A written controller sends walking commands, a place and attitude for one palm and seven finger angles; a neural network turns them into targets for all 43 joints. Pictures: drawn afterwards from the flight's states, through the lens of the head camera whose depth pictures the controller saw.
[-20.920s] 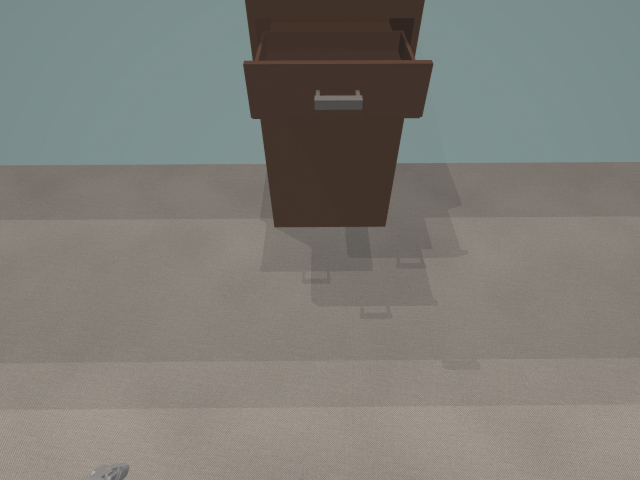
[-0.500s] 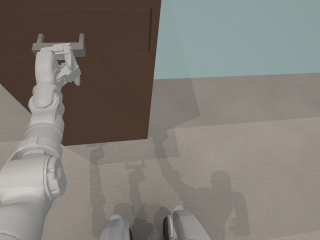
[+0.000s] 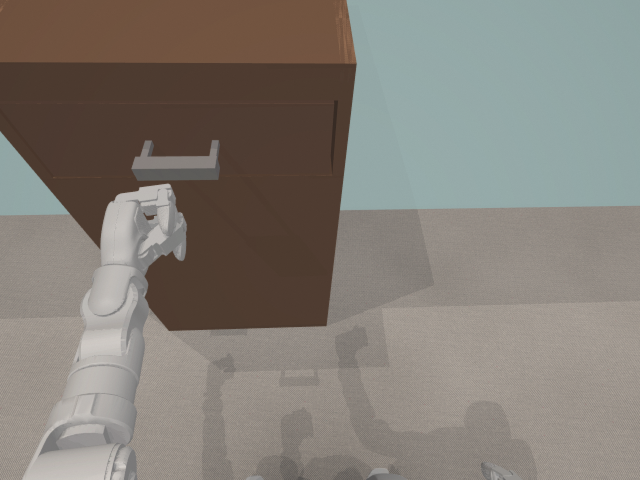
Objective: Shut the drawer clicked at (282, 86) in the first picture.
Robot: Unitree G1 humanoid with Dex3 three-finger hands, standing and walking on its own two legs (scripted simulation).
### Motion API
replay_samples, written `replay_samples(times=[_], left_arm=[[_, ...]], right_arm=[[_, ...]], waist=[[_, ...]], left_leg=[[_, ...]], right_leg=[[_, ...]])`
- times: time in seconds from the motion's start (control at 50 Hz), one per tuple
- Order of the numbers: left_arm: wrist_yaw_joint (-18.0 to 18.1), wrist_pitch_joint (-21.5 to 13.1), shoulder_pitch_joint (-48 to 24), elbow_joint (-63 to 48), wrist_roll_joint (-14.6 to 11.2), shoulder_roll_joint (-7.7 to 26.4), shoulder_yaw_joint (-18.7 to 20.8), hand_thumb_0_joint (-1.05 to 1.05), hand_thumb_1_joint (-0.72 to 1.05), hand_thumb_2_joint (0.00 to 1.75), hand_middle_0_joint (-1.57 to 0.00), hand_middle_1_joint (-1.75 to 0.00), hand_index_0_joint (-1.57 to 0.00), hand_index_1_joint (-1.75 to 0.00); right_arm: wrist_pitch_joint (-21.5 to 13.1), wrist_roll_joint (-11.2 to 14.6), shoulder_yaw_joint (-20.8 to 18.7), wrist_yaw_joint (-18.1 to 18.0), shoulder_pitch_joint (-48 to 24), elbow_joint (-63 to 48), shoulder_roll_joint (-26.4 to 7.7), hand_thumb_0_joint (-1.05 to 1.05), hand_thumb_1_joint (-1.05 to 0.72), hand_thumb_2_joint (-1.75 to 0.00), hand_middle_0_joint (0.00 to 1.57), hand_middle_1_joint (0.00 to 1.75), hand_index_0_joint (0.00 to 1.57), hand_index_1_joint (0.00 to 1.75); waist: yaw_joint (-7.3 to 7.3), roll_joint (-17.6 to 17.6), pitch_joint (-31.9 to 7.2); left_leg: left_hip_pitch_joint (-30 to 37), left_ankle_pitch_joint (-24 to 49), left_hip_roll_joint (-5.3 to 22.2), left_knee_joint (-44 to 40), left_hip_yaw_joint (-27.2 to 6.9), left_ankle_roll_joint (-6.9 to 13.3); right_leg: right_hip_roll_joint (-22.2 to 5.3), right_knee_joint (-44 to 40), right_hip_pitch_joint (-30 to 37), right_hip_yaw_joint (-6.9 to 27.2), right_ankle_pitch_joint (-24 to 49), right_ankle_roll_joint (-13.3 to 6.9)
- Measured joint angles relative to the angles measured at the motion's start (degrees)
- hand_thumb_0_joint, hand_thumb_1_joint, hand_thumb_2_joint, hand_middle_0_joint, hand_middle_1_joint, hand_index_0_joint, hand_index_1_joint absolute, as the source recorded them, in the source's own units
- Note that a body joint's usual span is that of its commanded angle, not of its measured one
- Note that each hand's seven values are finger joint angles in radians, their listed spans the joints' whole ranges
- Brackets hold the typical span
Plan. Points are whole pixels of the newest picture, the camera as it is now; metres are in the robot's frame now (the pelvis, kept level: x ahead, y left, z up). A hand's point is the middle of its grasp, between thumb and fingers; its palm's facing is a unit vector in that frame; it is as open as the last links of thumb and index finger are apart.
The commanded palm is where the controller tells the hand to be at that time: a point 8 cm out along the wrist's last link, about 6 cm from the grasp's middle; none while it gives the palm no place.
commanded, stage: draw the hand back to the body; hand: left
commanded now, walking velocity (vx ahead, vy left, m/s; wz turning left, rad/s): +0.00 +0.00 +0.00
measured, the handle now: (179, 157) +0.55 +0.20 +0.05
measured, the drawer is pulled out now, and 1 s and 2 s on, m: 0.00 0.00 0.00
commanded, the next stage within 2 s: step back with the hand held close in 1.16 s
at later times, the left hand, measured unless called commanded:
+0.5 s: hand (97, 310) +0.27 +0.21 +0.13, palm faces +0.24 -0.94 -0.24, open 3.3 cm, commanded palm +0.23 +0.25 +0.15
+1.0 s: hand out of the picture +0.17 +0.24 +0.20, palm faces +0.42 -0.82 -0.39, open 3.3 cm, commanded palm +0.12 +0.28 +0.21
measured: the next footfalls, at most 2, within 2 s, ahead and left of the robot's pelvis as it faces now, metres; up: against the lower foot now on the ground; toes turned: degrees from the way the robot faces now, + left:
none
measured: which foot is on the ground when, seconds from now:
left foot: down 0.00-1.00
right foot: down 0.00-1.00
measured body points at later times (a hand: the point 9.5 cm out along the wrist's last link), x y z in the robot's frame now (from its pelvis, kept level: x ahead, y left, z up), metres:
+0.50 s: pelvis +0.00 -0.01 +0.03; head +0.00 -0.02 +0.48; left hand +0.26 +0.25 +0.14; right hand +0.19 -0.23 -0.05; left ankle -0.03 +0.10 -0.70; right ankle -0.01 -0.12 -0.70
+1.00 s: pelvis +0.00 -0.01 +0.04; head -0.02 -0.03 +0.49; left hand +0.15 +0.28 +0.22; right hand +0.19 -0.22 -0.04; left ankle -0.03 +0.10 -0.70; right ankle -0.01 -0.12 -0.70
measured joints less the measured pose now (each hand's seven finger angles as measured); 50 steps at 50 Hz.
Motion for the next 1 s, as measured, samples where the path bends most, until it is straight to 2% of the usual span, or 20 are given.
replay_samples(times=[0.1, 0.3, 0.4, 0.46, 0.52, 0.6, 0.72, 1.0], left_arm=[[-0.7, 2.3, 7.1, -7.8, -1.7, -0.1, -0.6, 0.02, 0.9, 0.9, -1.4, -1.6, -1.4, -1.6], [-4.6, 7.9, 15.9, -18.6, -4.5, -0.2, -2.1, 0.01, 0.9, 0.9, -1.4, -1.6, -1.4, -1.6], [5.5, 11.3, 23.0, -28.0, 2.1, 0.7, -5.5, 0.01, 0.9, 0.9, -1.4, -1.6, -1.4, -1.6], [9.6, 13.1, 26.3, -31.8, 4.3, 0.6, -6.3, 0.01, 0.9, 0.9, -1.4, -1.6, -1.4, -1.6], [12.0, 14.2, 29.2, -35.2, 5.5, 0.5, -6.3, 0.01, 0.9, 0.9, -1.4, -1.6, -1.4, -1.6], [13.5, 14.6, 33.1, -40.0, 6.1, 0.6, -5.7, 0.01, 0.9, 0.9, -1.4, -1.6, -1.4, -1.6], [13.8, 14.4, 39.3, -46.9, 6.3, 0.9, -4.3, 0.01, 0.9, 0.9, -1.4, -1.6, -1.4, -1.6], [14.2, 12.8, 53.5, -61.0, 6.2, 2.8, 1.7, 0.01, 0.89, 0.9, -1.4, -1.6, -1.4, -1.6]], right_arm=[[-1.6, 0.5, 0.4, -1.1, -1.1, -0.2, -0.1, 0.0, -0.91, -0.9, 0.2, 0.3, 0.2, 0.3], [-5.5, 1.3, 1.0, -2.9, -4.7, -0.3, -1.2, 0.01, -0.91, -0.9, 0.2, 0.3, 0.2, 0.3], [-5.3, 0.7, 1.1, -4.5, -7.1, -0.1, -0.3, 0.01, -0.91, -0.9, 0.2, 0.3, 0.2, 0.3], [-5.0, 0.3, 1.5, -5.2, -8.2, 0.4, 0.0, 0.01, -0.91, -0.9, 0.2, 0.3, 0.2, 0.3], [-5.2, -0.2, 1.8, -5.6, -8.8, 1.0, 0.3, 0.01, -0.91, -0.9, 0.2, 0.3, 0.2, 0.3], [-5.8, -0.7, 2.1, -5.5, -8.9, 1.7, 0.6, 0.01, -0.91, -0.9, 0.2, 0.3, 0.2, 0.3], [-6.4, -1.5, 2.1, -4.9, -8.7, 2.4, 0.9, 0.01, -0.91, -0.9, 0.2, 0.3, 0.2, 0.3], [-8.6, -1.8, 0.6, -4.6, -7.1, 3.1, 0.7, 0.01, -0.91, -0.9, 0.2, 0.3, 0.2, 0.3]], waist=[[1.2, 0.1, 0.6], [3.21, 0.8, 1.4], [4.61, 0.5, 3.7], [5.39, 0.5, 5.0], [6.06, 0.7, 6.0], [6.73, 1.0, 6.8], [7.21, 1.7, 7.4], [8.15, 2.4, 7.0]], left_leg=[[4.7, 1.0, -0.2, -2.8, -0.8, -0.3], [11.7, 2.8, -1.0, -6.6, -1.7, -0.5], [18.5, 5.0, -1.3, -11.9, -0.8, -0.6], [22.2, 6.5, -1.5, -15.3, -0.6, -0.6], [25.3, 7.8, -1.6, -18.1, -0.7, -0.6], [28.7, 8.9, -1.7, -21.0, -0.7, -0.6], [32.0, 9.8, -1.7, -23.6, -0.6, -0.6], [33.4, 9.4, -1.3, -23.4, -0.5, -0.7]], right_leg=[[-0.1, -2.9, 5.1, -0.8, 0.6, -0.3], [-0.7, -6.2, 12.3, -1.8, 1.7, -0.5], [-0.8, -10.2, 18.3, -0.9, 3.4, -0.5], [-0.8, -13.2, 21.8, -0.8, 4.8, -0.5], [-0.8, -15.9, 24.9, -0.9, 5.9, -0.5], [-0.8, -18.7, 28.3, -0.9, 7.0, -0.5], [-0.7, -21.2, 31.5, -0.8, 7.9, -0.4], [-0.3, -22.1, 33.4, -0.8, 8.1, -0.4]])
